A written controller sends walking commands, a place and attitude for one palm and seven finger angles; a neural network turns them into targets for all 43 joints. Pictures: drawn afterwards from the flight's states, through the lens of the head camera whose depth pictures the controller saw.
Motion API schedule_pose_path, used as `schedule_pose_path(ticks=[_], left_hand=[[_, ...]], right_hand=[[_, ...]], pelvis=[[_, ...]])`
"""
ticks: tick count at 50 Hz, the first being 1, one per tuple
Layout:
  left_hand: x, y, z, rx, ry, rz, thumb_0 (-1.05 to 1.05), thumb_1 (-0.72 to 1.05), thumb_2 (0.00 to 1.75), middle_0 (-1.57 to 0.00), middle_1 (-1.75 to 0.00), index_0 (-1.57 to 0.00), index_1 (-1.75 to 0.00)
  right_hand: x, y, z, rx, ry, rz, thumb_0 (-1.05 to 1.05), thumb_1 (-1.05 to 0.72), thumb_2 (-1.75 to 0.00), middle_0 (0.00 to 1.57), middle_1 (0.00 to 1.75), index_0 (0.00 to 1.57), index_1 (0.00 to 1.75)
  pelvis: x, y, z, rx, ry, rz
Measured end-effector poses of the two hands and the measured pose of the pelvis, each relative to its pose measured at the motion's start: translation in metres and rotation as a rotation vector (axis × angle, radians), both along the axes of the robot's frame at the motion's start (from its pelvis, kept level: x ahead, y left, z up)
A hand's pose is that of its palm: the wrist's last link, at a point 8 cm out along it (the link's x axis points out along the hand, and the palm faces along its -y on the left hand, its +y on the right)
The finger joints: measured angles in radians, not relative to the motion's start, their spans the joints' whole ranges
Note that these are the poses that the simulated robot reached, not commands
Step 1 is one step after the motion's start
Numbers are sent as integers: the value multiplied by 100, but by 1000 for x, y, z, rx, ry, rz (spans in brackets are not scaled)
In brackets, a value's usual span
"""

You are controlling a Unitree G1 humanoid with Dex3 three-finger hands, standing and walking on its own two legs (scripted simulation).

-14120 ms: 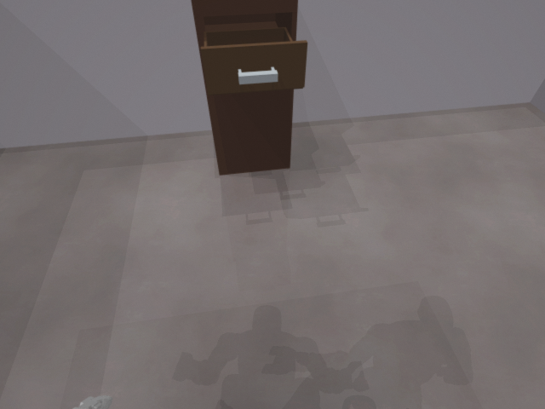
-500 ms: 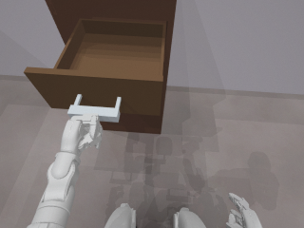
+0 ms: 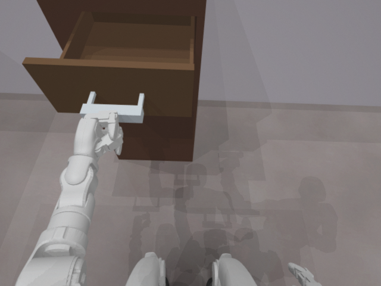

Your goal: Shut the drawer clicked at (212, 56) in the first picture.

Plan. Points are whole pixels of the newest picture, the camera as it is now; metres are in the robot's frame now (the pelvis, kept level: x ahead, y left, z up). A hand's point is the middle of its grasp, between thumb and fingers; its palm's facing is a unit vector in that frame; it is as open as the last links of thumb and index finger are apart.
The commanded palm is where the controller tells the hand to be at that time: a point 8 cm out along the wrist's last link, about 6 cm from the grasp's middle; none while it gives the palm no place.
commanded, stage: push the drawer shut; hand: left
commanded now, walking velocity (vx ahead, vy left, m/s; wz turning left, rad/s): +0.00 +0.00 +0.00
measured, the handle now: (115, 105) +0.50 +0.17 +0.04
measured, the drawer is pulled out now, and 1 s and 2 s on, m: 0.19 0.06 0.00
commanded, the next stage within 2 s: pull the fist back off the drawer in 1.92 s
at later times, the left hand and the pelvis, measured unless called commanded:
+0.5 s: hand (123, 115) +0.47 +0.15 +0.04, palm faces -0.05 -1.00 -0.05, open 3.1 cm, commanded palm +0.46 +0.19 +0.05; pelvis +0.00 +0.00 -0.01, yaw -1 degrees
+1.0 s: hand (129, 92) +0.54 +0.14 +0.04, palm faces -0.05 -1.00 -0.04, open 3.2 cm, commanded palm +0.53 +0.18 +0.05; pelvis +0.00 +0.00 -0.02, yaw -2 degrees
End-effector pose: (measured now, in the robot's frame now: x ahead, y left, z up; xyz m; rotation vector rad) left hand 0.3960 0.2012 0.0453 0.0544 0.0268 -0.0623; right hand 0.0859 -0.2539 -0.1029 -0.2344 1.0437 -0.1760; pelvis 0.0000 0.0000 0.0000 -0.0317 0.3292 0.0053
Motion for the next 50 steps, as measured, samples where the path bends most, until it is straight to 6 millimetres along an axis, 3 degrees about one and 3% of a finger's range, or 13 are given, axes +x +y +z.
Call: schedule_pose_path(ticks=[24,50], left_hand=[[57,-1,-1,-5,-3,9,0,85,92,-140,-160,-140,-160],[126,-7,0,-13,12,18,1,87,93,-140,-160,-140,-160]], right_hand=[[-36,-2,-11,-12,140,-43,0,-91,-90,20,30,20,30],[-95,2,-13,-20,343,-117,0,-91,-90,20,30,20,30]], pelvis=[[-2,2,-8,-6,53,-8],[2,4,-17,-24,134,-22]])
